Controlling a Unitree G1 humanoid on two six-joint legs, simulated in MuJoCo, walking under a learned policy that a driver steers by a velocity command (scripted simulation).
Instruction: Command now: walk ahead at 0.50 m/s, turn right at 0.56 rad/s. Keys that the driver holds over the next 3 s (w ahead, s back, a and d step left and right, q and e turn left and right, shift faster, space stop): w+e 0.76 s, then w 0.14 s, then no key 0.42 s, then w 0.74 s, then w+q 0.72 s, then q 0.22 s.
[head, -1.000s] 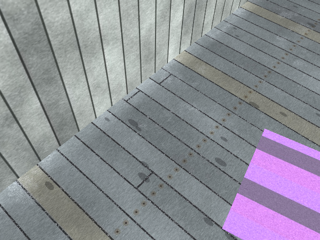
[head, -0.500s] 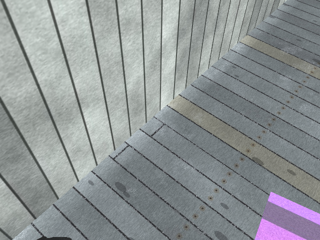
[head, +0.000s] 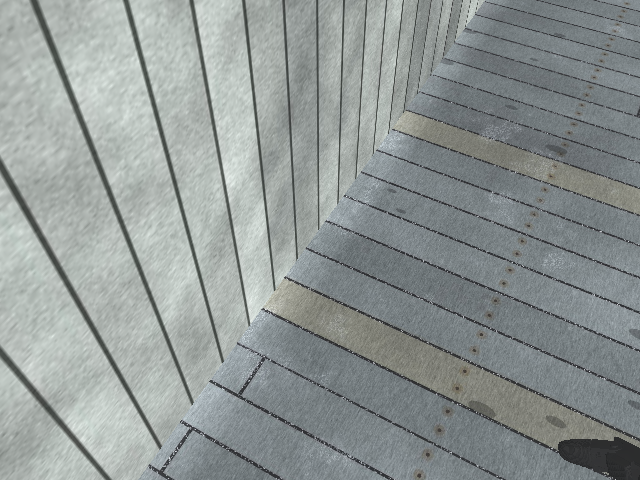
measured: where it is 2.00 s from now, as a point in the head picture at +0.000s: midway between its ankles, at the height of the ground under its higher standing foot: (512, 349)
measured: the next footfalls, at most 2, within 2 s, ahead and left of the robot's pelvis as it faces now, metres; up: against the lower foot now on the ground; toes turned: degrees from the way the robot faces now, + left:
right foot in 0.42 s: +0.34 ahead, -0.19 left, +0.00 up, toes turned -16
left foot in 0.92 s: +0.67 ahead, -0.14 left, +0.00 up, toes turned -34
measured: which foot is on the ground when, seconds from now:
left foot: down 0.00-0.42, up 0.44-0.90, down 0.92-1.00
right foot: up 0.00-0.40, down 0.42-0.94, up 0.96-1.00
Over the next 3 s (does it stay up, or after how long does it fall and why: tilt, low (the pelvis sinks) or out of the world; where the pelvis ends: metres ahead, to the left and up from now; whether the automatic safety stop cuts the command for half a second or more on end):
stays up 1.24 -0.54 0.02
